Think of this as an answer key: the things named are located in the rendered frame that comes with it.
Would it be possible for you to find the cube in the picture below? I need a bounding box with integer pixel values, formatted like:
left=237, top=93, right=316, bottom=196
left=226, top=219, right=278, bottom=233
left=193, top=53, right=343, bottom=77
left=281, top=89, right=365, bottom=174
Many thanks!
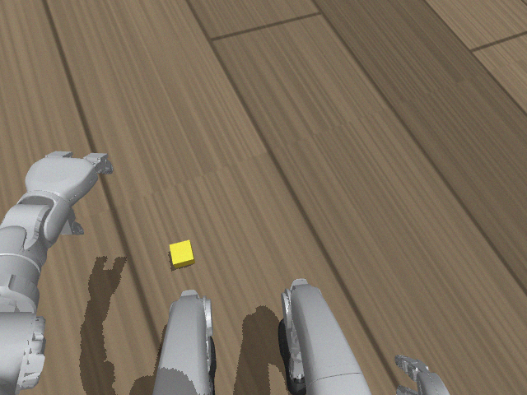
left=170, top=240, right=195, bottom=268

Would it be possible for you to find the left robot hand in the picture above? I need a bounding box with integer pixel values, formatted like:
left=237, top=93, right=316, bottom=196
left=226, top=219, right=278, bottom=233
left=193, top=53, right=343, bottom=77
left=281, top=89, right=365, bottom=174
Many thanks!
left=25, top=151, right=114, bottom=235

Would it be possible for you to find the right robot hand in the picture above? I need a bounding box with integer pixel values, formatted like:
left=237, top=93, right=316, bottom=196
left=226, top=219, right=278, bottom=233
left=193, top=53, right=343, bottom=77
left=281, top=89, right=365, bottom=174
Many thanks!
left=394, top=355, right=450, bottom=395

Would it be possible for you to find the left robot arm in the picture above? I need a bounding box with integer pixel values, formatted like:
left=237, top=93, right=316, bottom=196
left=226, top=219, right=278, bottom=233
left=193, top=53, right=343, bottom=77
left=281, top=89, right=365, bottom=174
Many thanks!
left=0, top=191, right=70, bottom=395

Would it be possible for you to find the right robot foot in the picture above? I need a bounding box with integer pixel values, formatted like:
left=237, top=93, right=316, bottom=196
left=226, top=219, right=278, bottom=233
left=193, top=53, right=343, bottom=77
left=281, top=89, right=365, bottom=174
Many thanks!
left=278, top=318, right=306, bottom=395

